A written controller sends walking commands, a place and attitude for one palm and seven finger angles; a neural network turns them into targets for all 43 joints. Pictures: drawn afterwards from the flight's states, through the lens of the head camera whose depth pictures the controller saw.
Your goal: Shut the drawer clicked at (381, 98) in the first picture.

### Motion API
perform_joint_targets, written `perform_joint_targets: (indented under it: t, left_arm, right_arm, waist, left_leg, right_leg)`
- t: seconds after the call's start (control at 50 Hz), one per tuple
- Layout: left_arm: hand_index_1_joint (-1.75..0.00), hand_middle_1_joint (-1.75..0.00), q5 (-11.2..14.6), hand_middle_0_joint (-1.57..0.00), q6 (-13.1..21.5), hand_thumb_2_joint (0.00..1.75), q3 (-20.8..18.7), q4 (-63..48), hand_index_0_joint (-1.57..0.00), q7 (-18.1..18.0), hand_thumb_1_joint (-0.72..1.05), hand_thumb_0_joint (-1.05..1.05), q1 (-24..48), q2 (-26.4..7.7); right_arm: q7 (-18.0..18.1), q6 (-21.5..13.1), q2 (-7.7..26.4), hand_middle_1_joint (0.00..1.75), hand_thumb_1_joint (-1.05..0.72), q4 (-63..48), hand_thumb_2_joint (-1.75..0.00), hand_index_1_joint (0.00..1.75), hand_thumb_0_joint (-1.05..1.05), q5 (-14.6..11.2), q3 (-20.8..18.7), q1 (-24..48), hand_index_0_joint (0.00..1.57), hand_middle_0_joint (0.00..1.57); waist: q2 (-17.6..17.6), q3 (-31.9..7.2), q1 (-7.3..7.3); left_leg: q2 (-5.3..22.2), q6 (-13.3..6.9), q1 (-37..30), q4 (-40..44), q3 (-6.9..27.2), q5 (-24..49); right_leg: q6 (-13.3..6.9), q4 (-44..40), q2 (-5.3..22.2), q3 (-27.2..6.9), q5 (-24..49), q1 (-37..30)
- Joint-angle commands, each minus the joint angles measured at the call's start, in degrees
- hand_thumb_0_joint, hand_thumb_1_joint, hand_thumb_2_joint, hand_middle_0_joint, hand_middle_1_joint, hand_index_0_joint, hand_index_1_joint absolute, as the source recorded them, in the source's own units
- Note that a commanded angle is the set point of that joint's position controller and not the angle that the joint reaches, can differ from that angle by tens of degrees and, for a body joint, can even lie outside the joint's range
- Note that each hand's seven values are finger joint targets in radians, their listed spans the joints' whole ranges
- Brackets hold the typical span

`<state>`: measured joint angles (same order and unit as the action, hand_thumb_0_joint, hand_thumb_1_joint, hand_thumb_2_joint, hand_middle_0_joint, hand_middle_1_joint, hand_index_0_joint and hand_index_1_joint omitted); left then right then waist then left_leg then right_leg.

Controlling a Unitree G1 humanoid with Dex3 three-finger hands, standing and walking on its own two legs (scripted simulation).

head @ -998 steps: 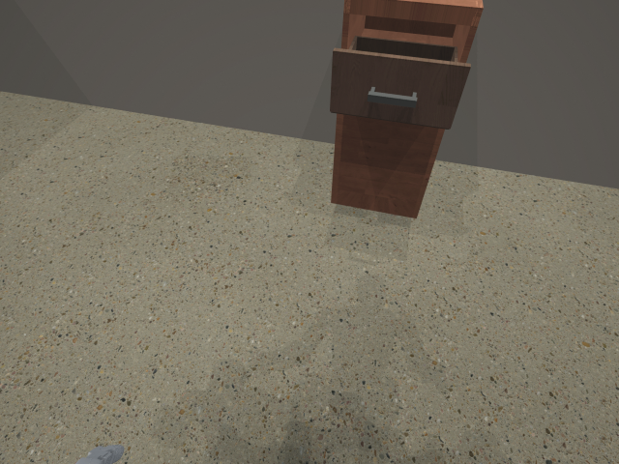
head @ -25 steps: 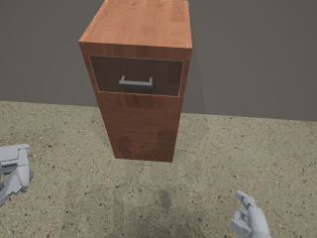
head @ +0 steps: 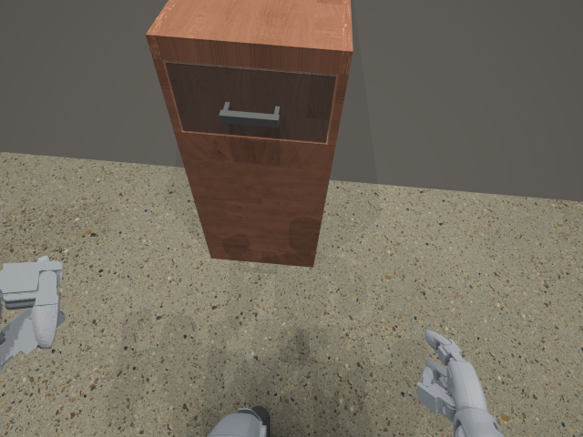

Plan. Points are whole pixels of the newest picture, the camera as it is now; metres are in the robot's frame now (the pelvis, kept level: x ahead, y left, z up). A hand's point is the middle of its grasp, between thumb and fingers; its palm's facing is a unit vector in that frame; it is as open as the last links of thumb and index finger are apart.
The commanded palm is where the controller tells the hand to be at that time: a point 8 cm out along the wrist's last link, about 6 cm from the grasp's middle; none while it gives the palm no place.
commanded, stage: step back with the hand held close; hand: left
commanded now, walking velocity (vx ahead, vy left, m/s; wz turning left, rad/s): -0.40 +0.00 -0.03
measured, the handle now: (250, 113) +0.74 +0.14 -0.03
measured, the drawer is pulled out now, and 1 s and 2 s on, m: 0.00 0.00 0.00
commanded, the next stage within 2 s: stop stepping back and stand still in 0.18 s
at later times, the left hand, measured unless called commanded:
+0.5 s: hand out of the picture +0.05 +0.22 +0.18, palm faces +0.30 -0.83 -0.47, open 3.3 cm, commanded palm +0.00 +0.27 +0.19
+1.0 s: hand out of the picture +0.00 +0.26 +0.17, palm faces +0.42 -0.82 -0.38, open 3.3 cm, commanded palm -0.05 +0.30 +0.19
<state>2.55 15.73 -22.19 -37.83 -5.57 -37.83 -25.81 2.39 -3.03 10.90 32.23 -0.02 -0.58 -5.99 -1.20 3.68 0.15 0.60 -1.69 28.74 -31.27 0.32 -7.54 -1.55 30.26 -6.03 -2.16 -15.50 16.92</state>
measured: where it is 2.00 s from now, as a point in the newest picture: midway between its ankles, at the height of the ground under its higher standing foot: outside the picture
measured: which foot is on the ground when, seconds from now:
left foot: up 0.00-0.12, down 0.14-0.42, up 0.44-0.60, down 0.62-1.00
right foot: down 0.00-0.16, up 0.18-0.40, down 0.42-1.00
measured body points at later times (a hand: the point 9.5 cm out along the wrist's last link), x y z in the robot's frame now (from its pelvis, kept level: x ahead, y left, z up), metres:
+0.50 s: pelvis -0.14 -0.01 +0.01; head -0.14 +0.01 +0.46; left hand +0.03 +0.27 +0.20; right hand +0.02 -0.24 -0.08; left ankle -0.05 +0.10 -0.70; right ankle -0.15 -0.12 -0.73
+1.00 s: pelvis -0.18 +0.01 +0.00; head -0.19 +0.03 +0.45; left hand -0.03 +0.30 +0.19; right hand -0.03 -0.23 -0.08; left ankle -0.13 +0.12 -0.73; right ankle -0.16 -0.10 -0.73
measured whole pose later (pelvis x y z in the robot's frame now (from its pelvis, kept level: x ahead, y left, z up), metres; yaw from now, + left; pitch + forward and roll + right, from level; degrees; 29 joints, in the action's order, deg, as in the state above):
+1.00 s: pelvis -0.18 +0.01 +0.00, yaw +1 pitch -2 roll -1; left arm 0.7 13.5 -20.1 -32.1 -8.6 -34.2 -20.0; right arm 4.6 -6.9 12.1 36.9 0.6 -0.1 -16.2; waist 1.5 -0.7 0.4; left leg 1.9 -2.3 18.1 -34.0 -2.7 -15.7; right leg -1.1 35.7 0.5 3.6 -18.9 15.8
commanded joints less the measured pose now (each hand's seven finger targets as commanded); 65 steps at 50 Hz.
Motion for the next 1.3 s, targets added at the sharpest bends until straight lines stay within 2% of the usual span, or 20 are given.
perform_joint_targets:
  t: [0.0,0.08,0.14,0.18,0.26,0.36,0.42,0.46,0.56,0.6,0.64,0.72,0.78,0.82,0.92,0.96,0.98,1.08,1.18,1.28]
  left_arm:
    - [-1.60,-1.60,1.38,-1.40,1.92,0.90,-9.13,-5.46,-1.40,-3.18,0.90,0.00,0.12,-8.23]
    - [-1.60,-1.60,0.38,-1.40,1.25,0.90,-6.48,-4.79,-1.40,-3.12,0.90,0.00,2.14,-6.78]
    - [-1.60,-1.60,-0.04,-1.40,2.69,0.90,-6.08,-7.25,-1.40,-2.27,0.90,0.00,2.46,-8.02]
    - [-1.60,-1.60,0.35,-1.40,2.39,0.90,-6.78,-10.88,-1.40,-1.75,0.90,0.00,2.62,-7.95]
    - [-1.60,-1.60,0.84,-1.40,1.65,0.90,-5.66,-11.52,-1.40,-2.47,0.90,0.00,-0.03,-5.47]
    - [-1.60,-1.60,0.91,-1.40,-0.94,0.90,-7.03,-8.73,-1.40,-3.21,0.90,0.00,-3.40,-6.13]
    - [-1.60,-1.60,1.57,-1.40,-1.29,0.90,-8.68,-9.39,-1.40,-3.77,0.90,0.00,2.53,-9.06]
    - [-1.60,-1.60,0.86,-1.40,-2.43,0.90,-5.55,-4.09,-1.40,-4.04,0.90,0.00,4.86,-5.42]
    - [-1.60,-1.60,-1.03,-1.40,-1.26,0.90,-2.93,-3.00,-1.40,-4.73,0.90,0.00,6.46,-3.98]
    - [-1.60,-1.60,-1.28,-1.40,-0.11,0.90,-2.87,-6.54,-1.40,-4.81,0.90,0.00,7.26,-4.03]
    - [-1.60,-1.60,-1.91,-1.40,0.33,0.90,-4.93,-7.26,-1.40,-4.62,0.90,0.00,6.30,-5.42]
    - [-1.60,-1.60,-2.27,-1.40,0.17,0.90,-5.78,-6.15,-1.40,-4.30,0.90,0.00,2.84,-5.74]
    - [-1.60,-1.60,-1.26,-1.40,0.61,0.90,-5.57,-4.71,-1.40,-4.04,0.90,0.00,5.14,-5.55]
    - [-1.60,-1.60,-1.16,-1.40,1.12,0.90,-5.58,-2.07,-1.40,-3.92,0.90,0.00,6.75,-5.10]
    - [-1.60,-1.60,-1.28,-1.40,1.22,0.90,-2.89,-5.43,-1.40,-4.18,0.90,0.00,8.57,-3.78]
    - [-1.60,-1.60,-1.52,-1.40,2.23,0.90,-3.87,-10.83,-1.40,-4.54,0.90,0.00,9.42,-4.54]
    - [-1.60,-1.60,-1.49,-1.40,2.40,0.90,-5.02,-10.11,-1.40,-4.42,0.90,0.00,9.69,-5.25]
    - [-1.60,-1.60,-1.58,-1.40,0.64,0.90,-5.09,-6.93,-1.40,-4.03,0.90,0.00,2.75,-4.04]
    - [-1.60,-1.60,-0.34,-1.40,-0.63,0.90,-4.85,-3.31,-1.40,-3.30,0.90,0.00,2.92,-3.95]
    - [-1.60,-1.60,-0.66,-1.40,0.14,0.90,-4.52,-7.04,-1.40,-3.57,0.90,0.00,4.22,-4.19]
  right_arm:
    - [1.44,-0.55,5.97,0.30,-0.90,-7.10,-0.90,0.30,0.00,0.01,-3.88,2.09,0.20,0.20]
    - [3.05,0.41,6.37,0.30,-0.90,-6.67,-0.90,0.30,0.00,0.19,-2.32,1.84,0.20,0.20]
    - [2.31,-1.76,8.30,0.30,-0.90,-7.13,-0.90,0.30,0.00,-0.59,-3.87,-0.47,0.20,0.20]
    - [1.70,-4.11,8.25,0.30,-0.90,-8.09,-0.90,0.30,0.00,1.60,-3.40,0.35,0.20,0.20]
    - [0.20,-5.96,8.17,0.30,-0.90,-5.83,-0.90,0.30,0.00,0.88,-3.88,-1.91,0.20,0.20]
    - [0.95,-5.12,7.95,0.30,-0.90,-8.04,-0.90,0.30,0.00,0.33,-2.50,-0.04,0.20,0.20]
    - [1.53,-3.92,7.39,0.30,-0.90,-6.71,-0.90,0.30,0.00,0.72,-2.20,0.16,0.20,0.20]
    - [2.32,-3.87,6.97,0.30,-0.90,-4.75,-0.90,0.30,0.00,-0.07,-2.38,-1.84,0.20,0.20]
    - [3.94,-6.65,7.56,0.30,-0.90,-4.23,-0.90,0.30,0.00,0.29,-1.30,-1.54,0.20,0.20]
    - [3.88,-7.67,9.27,0.30,-0.90,-5.45,-0.90,0.30,0.00,0.26,-1.66,-2.38,0.20,0.20]
    - [3.64,-7.59,8.05,0.30,-0.90,-4.95,-0.90,0.30,0.00,0.03,-1.17,-2.01,0.20,0.20]
    - [2.61,-7.86,8.25,0.30,-0.90,-5.52,-0.90,0.30,0.00,0.35,-1.76,-1.77,0.20,0.20]
    - [1.92,-6.51,7.70,0.30,-0.90,-5.04,-0.90,0.30,0.00,0.18,-3.16,-2.83,0.20,0.20]
    - [1.51,-6.61,7.82,0.30,-0.90,-3.72,-0.90,0.30,0.00,0.48,-2.93,-4.33,0.20,0.20]
    - [3.30,-7.31,7.11,0.30,-0.90,-4.18,-0.90,0.30,0.00,0.54,-1.67,-2.63,0.20,0.20]
    - [3.18,-8.23,8.47,0.30,-0.90,-5.25,-0.90,0.30,0.00,0.72,-1.54,-2.82,0.20,0.20]
    - [2.79,-8.67,7.32,0.30,-0.90,-4.81,-0.90,0.30,0.00,0.73,-1.37,-2.93,0.20,0.20]
    - [1.43,-9.06,6.88,0.30,-0.90,-4.30,-0.90,0.30,0.00,0.31,-1.00,-2.65,0.20,0.20]
    - [1.07,-6.56,6.36,0.30,-0.90,-4.08,-0.90,0.30,0.00,0.26,-1.77,-2.60,0.20,0.20]
    - [2.14,-6.48,6.97,0.30,-0.90,-4.91,-0.90,0.30,0.00,0.35,-1.09,-0.24,0.20,0.20]
  waist:
    - [9.29,-9.35,0.65]
    - [3.55,-8.53,1.70]
    - [-6.60,-16.19,0.17]
    - [-12.91,-15.25,-0.49]
    - [-7.20,-14.33,-0.28]
    - [-9.47,-8.82,-0.18]
    - [13.59,-7.79,-0.26]
    - [12.30,-5.58,1.69]
    - [2.64,-2.45,1.07]
    - [-7.01,-2.90,0.87]
    - [-14.80,-3.26,1.33]
    - [-4.46,-2.55,-0.13]
    - [15.23,-1.40,-0.18]
    - [7.71,-2.79,1.48]
    - [1.68,-2.06,1.58]
    - [-14.10,-3.56,0.96]
    - [-14.04,-4.38,1.09]
    - [-6.78,-4.93,-0.13]
    - [9.00,-2.53,0.91]
    - [-3.98,-6.57,0.21]
  left_leg:
    - [-1.65,2.31,-6.78,-23.66,2.99,-14.72]
    - [-0.39,1.34,-9.56,4.80,0.78,-2.73]
    - [12.25,-3.59,-19.25,11.19,8.05,29.74]
    - [18.31,-7.70,-10.00,15.52,15.80,23.19]
    - [16.30,-7.22,-16.68,12.94,10.23,23.31]
    - [6.41,-0.78,-1.21,17.31,4.29,-26.80]
    - [-1.89,3.02,-8.82,-19.81,-0.07,-12.96]
    - [0.72,2.29,-6.65,-23.21,1.32,-11.59]
    - [1.19,-1.21,-14.62,6.36,-2.40,-15.51]
    - [7.02,-4.39,-14.24,13.57,8.18,-17.38]
    - [13.30,-7.00,-6.55,22.48,19.81,-37.80]
    - [7.44,-3.47,2.68,13.33,8.84,-29.19]
    - [-1.08,0.55,6.37,-23.01,-1.57,-16.70]
    - [1.66,0.74,3.93,-25.73,0.66,-16.30]
    - [1.82,-0.94,-19.12,4.49,-2.96,-13.36]
    - [14.06,-6.67,-20.30,16.25,18.35,-19.73]
    - [16.90,-8.07,-16.23,20.42,23.04,-22.53]
    - [11.10,-4.37,-7.86,11.52,7.63,-11.48]
    - [0.94,0.82,-10.96,-6.16,-0.73,-11.96]
    - [4.92,-0.41,-18.98,9.90,3.91,0.02]
  right_leg:
    - [-7.57,-16.00,23.22,-16.25,14.56,9.46]
    - [-1.74,-4.48,13.78,-6.39,33.87,-0.86]
    - [3.63,8.61,4.18,-1.13,5.45,-0.46]
    - [2.62,23.28,2.79,-2.25,-11.83,-0.15]
    - [2.56,20.29,3.76,-0.26,-12.10,4.85]
    - [0.67,-6.80,3.68,6.16,-10.63,-12.76]
    - [-8.83,-25.31,24.89,-19.06,-24.90,9.51]
    - [-6.87,-21.43,22.93,-13.20,-25.94,10.33]
    - [-3.12,-11.95,16.37,-4.13,-21.11,6.00]
    - [-0.35,-0.34,9.12,0.24,-11.27,3.32]
    - [1.49,11.78,5.54,4.98,-12.76,1.91]
    - [0.10,-2.68,6.32,3.59,-10.24,-11.57]
    - [-9.74,-21.90,25.18,-26.41,-27.11,-4.38]
    - [-10.25,-19.60,24.94,-20.54,-23.59,-0.63]
    - [-4.08,-9.06,15.74,-3.17,-19.91,9.36]
    - [0.90,10.30,6.05,3.92,-10.85,11.23]
    - [1.69,17.83,5.18,3.89,-13.58,9.57]
    - [1.91,0.29,6.75,4.36,-4.20,-6.10]
    - [-4.19,-18.29,17.33,-14.96,-15.54,3.96]
    - [0.38,-7.06,9.27,-2.02,4.00,-2.11]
